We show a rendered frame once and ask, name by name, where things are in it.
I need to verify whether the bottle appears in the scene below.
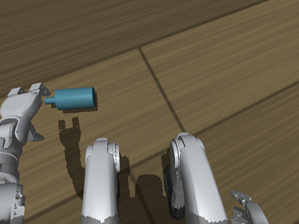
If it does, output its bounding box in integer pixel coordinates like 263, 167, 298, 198
44, 87, 96, 110

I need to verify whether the left robot hand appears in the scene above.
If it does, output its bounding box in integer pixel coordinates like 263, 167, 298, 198
0, 82, 51, 142

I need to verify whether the right robot foot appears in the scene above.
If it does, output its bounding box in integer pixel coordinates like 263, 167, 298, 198
164, 165, 185, 220

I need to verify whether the right robot hand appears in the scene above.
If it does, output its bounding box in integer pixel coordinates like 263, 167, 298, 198
230, 190, 269, 224

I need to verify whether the left robot arm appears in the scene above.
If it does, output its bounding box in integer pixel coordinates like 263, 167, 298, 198
0, 115, 31, 224

